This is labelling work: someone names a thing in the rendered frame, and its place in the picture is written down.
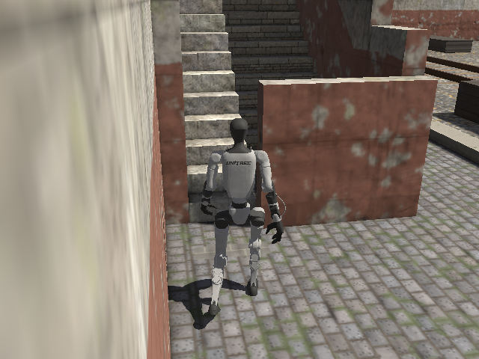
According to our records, stairs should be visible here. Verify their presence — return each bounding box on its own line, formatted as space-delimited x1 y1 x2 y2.
179 0 256 223

